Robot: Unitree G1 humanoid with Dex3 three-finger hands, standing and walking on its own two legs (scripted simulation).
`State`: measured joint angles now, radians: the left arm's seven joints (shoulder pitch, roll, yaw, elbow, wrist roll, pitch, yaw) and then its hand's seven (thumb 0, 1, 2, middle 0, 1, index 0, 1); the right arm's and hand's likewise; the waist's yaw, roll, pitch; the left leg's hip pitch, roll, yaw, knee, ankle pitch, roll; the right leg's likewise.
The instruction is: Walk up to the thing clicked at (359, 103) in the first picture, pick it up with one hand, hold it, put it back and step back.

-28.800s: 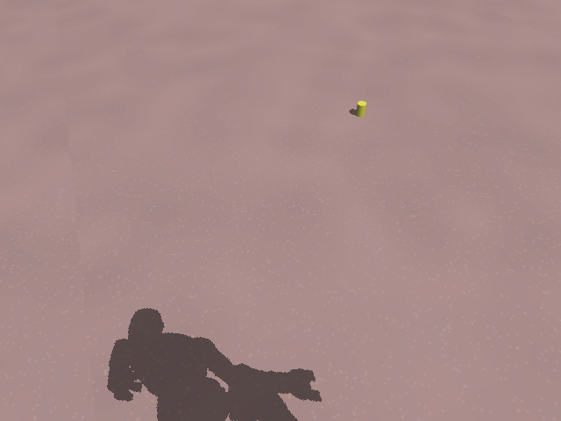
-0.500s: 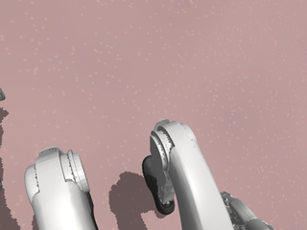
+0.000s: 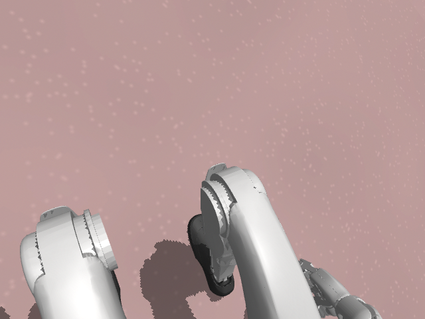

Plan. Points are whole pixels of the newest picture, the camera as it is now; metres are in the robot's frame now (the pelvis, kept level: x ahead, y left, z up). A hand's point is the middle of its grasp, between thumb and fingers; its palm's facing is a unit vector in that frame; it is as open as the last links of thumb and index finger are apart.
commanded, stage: rest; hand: left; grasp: from above
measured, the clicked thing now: out of the picture +0.43 +0.36 -0.26
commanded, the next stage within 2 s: open in 0.44 s
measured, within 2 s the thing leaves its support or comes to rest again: neither
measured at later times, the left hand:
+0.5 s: hand out of the picture +0.42 +0.34 -0.24, palm faces -0.44 -0.16 -0.88, open 6.3 cm
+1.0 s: hand out of the picture +0.43 +0.34 -0.24, palm faces -0.43 -0.13 -0.89, open 11.2 cm
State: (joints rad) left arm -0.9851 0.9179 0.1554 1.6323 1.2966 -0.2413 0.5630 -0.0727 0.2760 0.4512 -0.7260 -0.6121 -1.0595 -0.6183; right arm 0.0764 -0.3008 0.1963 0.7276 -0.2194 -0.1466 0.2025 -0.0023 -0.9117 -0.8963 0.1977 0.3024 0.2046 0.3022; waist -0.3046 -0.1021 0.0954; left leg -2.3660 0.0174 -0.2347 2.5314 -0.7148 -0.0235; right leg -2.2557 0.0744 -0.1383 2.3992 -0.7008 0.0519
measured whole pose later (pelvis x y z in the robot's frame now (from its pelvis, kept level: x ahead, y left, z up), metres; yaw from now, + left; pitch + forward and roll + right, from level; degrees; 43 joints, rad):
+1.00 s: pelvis +0.00 +0.00 +0.00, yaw -2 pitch +28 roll -14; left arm -1.01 1.00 0.12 1.70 1.28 -0.24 0.61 0.00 -0.08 0.64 -0.43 -0.72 -0.46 -0.70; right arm 0.06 -0.33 0.27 0.69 -0.25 -0.21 0.24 0.00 -0.90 -0.90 0.20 0.30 0.21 0.30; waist -0.34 -0.13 0.14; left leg -2.35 0.02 -0.27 2.55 -0.72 -0.02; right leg -2.23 0.09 -0.17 2.39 -0.68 0.06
